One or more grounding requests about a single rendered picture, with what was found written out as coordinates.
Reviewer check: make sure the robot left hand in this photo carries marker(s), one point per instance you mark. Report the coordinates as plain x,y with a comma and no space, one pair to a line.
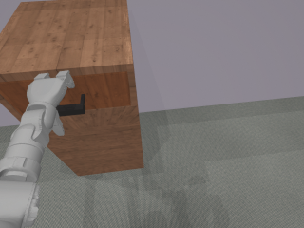
51,91

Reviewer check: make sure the cabinet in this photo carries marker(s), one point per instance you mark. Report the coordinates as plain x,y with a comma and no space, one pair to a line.
83,37

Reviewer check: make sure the handle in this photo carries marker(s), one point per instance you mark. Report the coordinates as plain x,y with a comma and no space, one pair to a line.
72,109

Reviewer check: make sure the drawer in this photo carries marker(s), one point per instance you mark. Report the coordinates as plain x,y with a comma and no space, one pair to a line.
103,90

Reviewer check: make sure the left robot forearm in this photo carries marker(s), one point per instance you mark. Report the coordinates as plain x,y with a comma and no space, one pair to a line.
22,160

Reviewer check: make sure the left robot upper arm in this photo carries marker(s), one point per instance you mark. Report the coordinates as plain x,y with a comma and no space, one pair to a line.
19,203

